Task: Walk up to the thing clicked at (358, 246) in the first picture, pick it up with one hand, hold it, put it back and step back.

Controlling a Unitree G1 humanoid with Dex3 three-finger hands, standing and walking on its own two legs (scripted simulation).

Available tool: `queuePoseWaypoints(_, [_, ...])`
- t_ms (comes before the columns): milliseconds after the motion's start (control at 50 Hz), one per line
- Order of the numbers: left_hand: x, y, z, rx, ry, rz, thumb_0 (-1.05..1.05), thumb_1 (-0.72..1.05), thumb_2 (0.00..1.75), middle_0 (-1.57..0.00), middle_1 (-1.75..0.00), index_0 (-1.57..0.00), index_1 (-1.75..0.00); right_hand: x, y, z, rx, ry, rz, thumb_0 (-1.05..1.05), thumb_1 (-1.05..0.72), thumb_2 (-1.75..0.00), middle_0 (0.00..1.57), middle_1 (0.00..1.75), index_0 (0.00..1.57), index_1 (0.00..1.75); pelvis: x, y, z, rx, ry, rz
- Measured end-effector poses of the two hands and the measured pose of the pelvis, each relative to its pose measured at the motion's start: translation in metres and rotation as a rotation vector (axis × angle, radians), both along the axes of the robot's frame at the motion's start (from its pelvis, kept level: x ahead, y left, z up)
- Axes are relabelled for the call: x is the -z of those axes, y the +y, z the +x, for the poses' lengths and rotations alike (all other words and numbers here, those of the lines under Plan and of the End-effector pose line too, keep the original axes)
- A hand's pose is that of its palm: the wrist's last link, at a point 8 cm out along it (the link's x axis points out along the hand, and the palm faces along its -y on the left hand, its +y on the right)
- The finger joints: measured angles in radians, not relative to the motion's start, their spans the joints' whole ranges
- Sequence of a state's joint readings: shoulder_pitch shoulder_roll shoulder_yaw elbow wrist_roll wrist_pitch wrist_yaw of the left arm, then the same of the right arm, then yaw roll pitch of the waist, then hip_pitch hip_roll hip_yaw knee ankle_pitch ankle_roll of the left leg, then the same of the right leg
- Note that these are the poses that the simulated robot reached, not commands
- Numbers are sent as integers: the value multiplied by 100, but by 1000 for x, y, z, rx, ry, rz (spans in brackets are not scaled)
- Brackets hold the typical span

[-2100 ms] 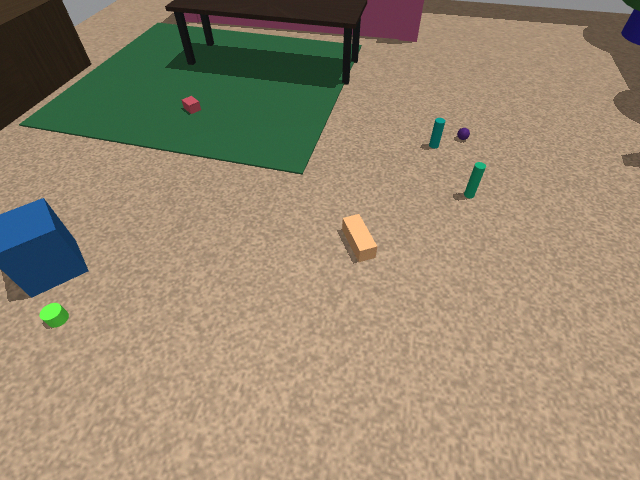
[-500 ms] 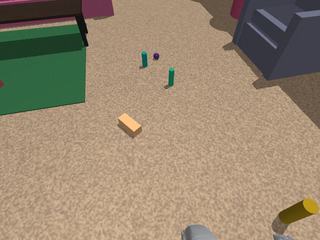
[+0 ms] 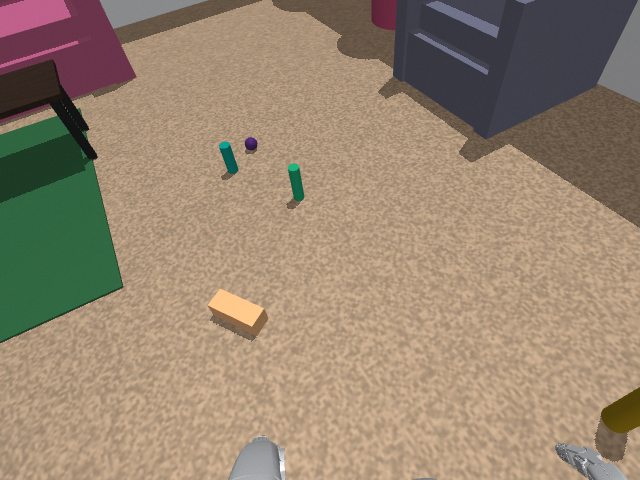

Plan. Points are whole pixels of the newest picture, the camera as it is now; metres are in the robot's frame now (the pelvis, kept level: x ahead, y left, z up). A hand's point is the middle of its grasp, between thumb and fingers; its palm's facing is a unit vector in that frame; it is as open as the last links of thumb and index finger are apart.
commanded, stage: walk up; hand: left
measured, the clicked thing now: (238, 311) +0.75 +0.34 -0.72
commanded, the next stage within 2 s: none
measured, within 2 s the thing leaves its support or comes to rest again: neither
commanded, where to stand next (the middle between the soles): +0.29 +0.35 m, yaw -32 degrees
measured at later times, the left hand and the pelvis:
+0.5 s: hand (32, 414) +0.27 +0.47 -0.12, palm faces -0.24 -0.77 -0.59, open 7.4 cm; pelvis +0.14 +0.18 -0.02, yaw -13 degrees
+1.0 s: hand out of the picture +0.41 +0.67 -0.15, palm faces -0.34 -0.73 -0.59, open 7.4 cm; pelvis +0.23 +0.38 -0.03, yaw -23 degrees
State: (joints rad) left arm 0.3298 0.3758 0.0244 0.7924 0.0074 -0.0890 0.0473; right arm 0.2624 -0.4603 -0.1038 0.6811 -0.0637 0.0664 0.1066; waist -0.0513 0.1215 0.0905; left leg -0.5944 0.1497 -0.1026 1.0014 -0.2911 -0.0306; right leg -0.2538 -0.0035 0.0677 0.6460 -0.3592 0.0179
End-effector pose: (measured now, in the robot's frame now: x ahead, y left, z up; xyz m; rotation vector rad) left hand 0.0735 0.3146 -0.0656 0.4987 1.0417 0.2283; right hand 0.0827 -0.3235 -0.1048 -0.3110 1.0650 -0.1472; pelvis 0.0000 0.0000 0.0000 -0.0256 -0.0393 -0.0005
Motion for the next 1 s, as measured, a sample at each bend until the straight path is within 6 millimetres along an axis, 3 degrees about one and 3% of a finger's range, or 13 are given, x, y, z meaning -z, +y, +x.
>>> queuePoseWaypoints(120, [25, 86, 28, 24, 84, 55, 1, 89, 90, -21, -31, -21, -30, -4, 42, 49, 28, -47, -86, 0, -91, -90, 20, 30, 20, 30, 23, 67, 44, 55, 28, -11])
queuePoseWaypoints(200, [39, 139, 63, 20, 133, 99, 1, 90, 90, -21, -31, -21, -30, -5, 83, 56, 75, -59, -101, 0, -91, -90, 20, 30, 20, 30, 29, 104, 64, 97, 19, 11])
queuePoseWaypoints(340, [19, 164, 135, 106, 131, 70, 1, 90, 90, -20, -30, -20, -30, -10, 145, 33, 188, 44, -34, 0, -91, -90, 20, 30, 20, 30, 3, 140, 101, 164, 20, 19])
queuePoseWaypoints(420, [9, 168, 171, 161, 109, 79, 1, 90, 90, -20, -30, -20, -30, 4, 168, 26, 232, 87, -5, 0, -91, -90, 20, 30, 20, 30, 3, 159, 122, 196, 19, 26])
queuePoseWaypoints(460, [8, 174, 186, 188, 79, 99, 1, 90, 90, -21, -30, -20, -30, 18, 175, 29, 247, 101, 9, 0, -91, -90, 20, 30, 20, 30, 12, 166, 133, 211, 17, 29])
queuePoseWaypoints(540, [7, 197, 202, 175, 31, 139, 0, 90, 90, -21, -30, -21, -30, 37, 195, 49, 249, 123, 21, 1, -91, -90, 20, 30, 20, 30, 22, 186, 146, 231, 2, -7])
queuePoseWaypoints(660, [-4, 238, 218, 196, 29, 163, 0, 90, 90, -21, -31, -21, -30, 35, 225, 96, 231, 43, 20, 1, -91, -90, 20, 30, 20, 30, 20, 229, 165, 271, 3, 6])
queuePoseWaypoints(740, [-1, 281, 234, 242, 59, 188, 0, 89, 90, -21, -31, -21, -30, 30, 245, 119, 244, -8, -15, 1, -91, -90, 20, 30, 20, 30, 27, 268, 178, 309, 18, 24])
queuePoseWaypoints(820, [13, 338, 260, 268, 77, 214, 1, 89, 90, -21, -31, -21, -30, 29, 274, 131, 274, -33, -78, 0, -91, -90, 20, 30, 20, 30, 42, 318, 194, 337, 35, 26])
queuePoseWaypoints(860, [25, 367, 279, 265, 82, 226, 1, 89, 90, -21, -31, -21, -30, 31, 295, 129, 294, -39, -109, 0, -91, -90, 20, 30, 20, 30, 51, 341, 202, 354, 21, 43])
queuePoseWaypoints(900, [34, 384, 297, 250, 89, 229, 1, 90, 90, -21, -31, -21, -30, 32, 320, 119, 329, -20, -102, 0, -91, -90, 20, 30, 20, 30, 51, 358, 210, 375, 12, 26])
queuePoseWaypoints(1000, [41, 384, 343, 302, 86, 130, 1, 90, 90, -20, -30, -20, -30, 24, 381, 85, 423, 87, -54, 0, -91, -90, 20, 30, 20, 30, 33, 378, 225, 399, 6, 11])
